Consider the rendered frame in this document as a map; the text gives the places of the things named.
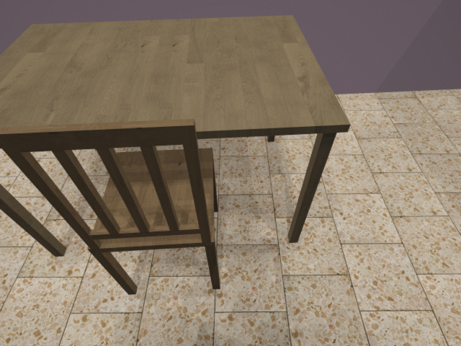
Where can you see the table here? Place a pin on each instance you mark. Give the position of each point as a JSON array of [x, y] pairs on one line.
[[235, 76]]

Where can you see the chair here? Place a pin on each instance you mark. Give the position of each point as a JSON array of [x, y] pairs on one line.
[[153, 200]]

